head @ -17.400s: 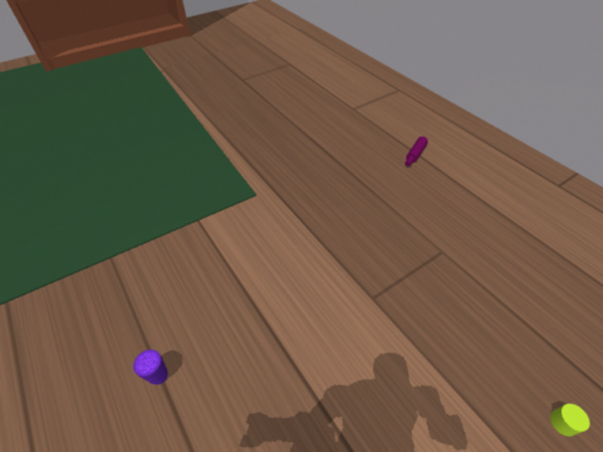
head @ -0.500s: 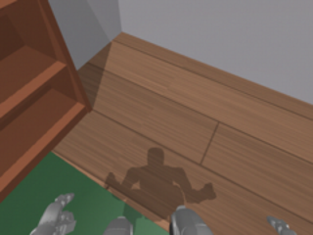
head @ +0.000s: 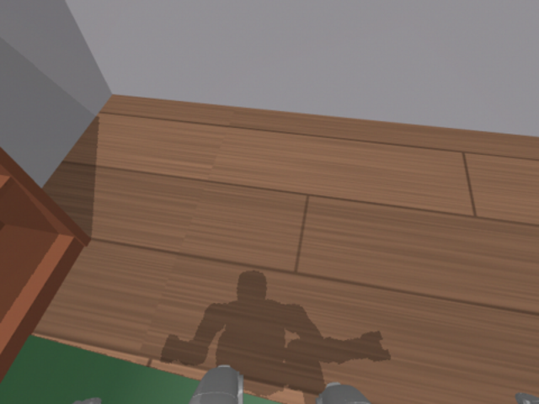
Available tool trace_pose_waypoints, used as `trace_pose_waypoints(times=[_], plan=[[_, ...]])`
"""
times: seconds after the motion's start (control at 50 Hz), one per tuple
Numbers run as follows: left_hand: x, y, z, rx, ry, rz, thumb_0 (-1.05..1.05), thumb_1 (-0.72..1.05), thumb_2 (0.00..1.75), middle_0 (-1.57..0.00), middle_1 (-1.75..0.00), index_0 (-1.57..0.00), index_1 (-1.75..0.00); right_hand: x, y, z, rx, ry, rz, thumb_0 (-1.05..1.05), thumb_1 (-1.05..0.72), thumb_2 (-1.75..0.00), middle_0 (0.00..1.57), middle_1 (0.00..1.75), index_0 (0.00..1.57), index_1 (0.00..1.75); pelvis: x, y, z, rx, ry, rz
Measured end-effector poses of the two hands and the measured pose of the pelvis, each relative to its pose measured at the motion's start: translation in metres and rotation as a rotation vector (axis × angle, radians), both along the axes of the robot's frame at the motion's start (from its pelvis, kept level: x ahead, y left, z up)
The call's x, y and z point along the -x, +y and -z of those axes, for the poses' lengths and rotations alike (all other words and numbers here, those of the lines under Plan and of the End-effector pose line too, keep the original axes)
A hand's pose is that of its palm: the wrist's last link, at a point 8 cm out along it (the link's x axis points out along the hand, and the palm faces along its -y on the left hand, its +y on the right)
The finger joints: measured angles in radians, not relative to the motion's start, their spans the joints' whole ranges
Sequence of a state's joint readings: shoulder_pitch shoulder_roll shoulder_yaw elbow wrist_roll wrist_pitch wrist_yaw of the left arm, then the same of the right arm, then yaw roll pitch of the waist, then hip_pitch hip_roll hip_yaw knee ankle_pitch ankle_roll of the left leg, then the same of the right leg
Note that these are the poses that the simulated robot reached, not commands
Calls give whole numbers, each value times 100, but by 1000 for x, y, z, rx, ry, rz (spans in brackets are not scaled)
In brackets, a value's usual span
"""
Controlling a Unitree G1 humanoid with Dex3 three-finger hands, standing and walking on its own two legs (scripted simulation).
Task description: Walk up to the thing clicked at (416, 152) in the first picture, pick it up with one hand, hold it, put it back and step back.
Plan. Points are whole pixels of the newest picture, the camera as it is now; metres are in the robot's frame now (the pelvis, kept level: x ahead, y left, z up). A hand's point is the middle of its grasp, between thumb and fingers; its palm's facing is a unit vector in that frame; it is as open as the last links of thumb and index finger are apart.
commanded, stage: walk up
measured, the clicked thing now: out of the picture +0.76 -1.34 -0.72
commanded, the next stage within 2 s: none
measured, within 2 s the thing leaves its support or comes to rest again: neither
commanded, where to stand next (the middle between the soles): +0.08 +0.00 m, yaw -78 degrees
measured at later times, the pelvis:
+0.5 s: pelvis +0.00 +0.07 +0.03, yaw -29 degrees
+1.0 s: pelvis +0.02 +0.05 +0.01, yaw -53 degrees
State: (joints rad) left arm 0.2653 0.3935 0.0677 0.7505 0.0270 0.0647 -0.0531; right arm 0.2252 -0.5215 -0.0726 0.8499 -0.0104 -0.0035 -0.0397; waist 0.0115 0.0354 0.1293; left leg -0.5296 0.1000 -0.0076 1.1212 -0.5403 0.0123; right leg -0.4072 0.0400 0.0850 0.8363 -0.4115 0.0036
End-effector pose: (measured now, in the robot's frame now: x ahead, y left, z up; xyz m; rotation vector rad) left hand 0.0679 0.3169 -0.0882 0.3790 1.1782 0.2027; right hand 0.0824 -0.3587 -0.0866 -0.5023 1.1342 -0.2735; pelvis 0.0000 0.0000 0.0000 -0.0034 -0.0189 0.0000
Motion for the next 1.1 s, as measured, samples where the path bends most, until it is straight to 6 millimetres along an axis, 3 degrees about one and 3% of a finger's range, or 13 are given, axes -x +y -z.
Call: trace_pose_waypoints(times=[0.12,0.24,0.34,0.48,0.56,0.64,0.78,0.84,0.94,1.1], plan=[[-11,-18,-11,-3,41,108,1,90,90,-21,-30,-21,-30,-6,35,3,-141,-109,55,1,-90,-90,20,30,21,30,-1,6,-13,0,7,141],[-58,0,-21,-52,-21,235,1,90,90,-21,-30,-21,-30,15,62,4,-181,-130,153,1,-90,-90,20,30,21,30,-2,28,-15,-2,14,254],[-113,22,-21,-82,-85,344,1,90,90,-21,-30,-21,-30,50,81,-1,-146,-138,255,1,-90,-90,20,30,21,30,1,55,-12,-21,-1,332],[-166,17,-35,-62,-64,529,1,90,90,-20,-30,-20,-30,122,104,-30,-119,-146,447,1,-90,-90,20,30,21,30,4,73,-31,16,-13,486],[-185,0,-38,-40,-40,627,1,91,90,-20,-30,-20,-30,168,111,-39,-93,-134,537,1,-90,-90,20,30,21,30,1,76,-36,19,-10,569],[-203,-32,-39,-25,-39,730,1,91,90,-20,-30,-20,-30,218,116,-40,-79,-112,632,1,-90,-90,20,30,21,30,1,73,-35,23,-3,645],[-226,-104,-32,-17,-132,884,1,90,90,-20,-30,-20,-30,291,127,-12,-99,-72,813,1,-90,-90,20,30,21,30,8,54,-15,31,1,746],[-227,-125,-33,0,-152,921,1,90,90,-20,-30,-20,-30,299,137,-3,-131,-57,881,1,-90,-90,20,30,20,30,6,50,-16,20,-14,806],[-238,-148,-29,9,-140,972,1,90,90,-21,-30,-21,-30,290,154,2,-154,-92,931,1,-90,-90,20,30,20,30,-7,47,-17,12,-21,881],[-284,-175,1,16,-132,1059,1,90,90,-21,-30,-21,-30,272,184,13,-109,-130,1007,1,-90,-90,20,30,21,30,-31,61,3,-4,-33,983]])
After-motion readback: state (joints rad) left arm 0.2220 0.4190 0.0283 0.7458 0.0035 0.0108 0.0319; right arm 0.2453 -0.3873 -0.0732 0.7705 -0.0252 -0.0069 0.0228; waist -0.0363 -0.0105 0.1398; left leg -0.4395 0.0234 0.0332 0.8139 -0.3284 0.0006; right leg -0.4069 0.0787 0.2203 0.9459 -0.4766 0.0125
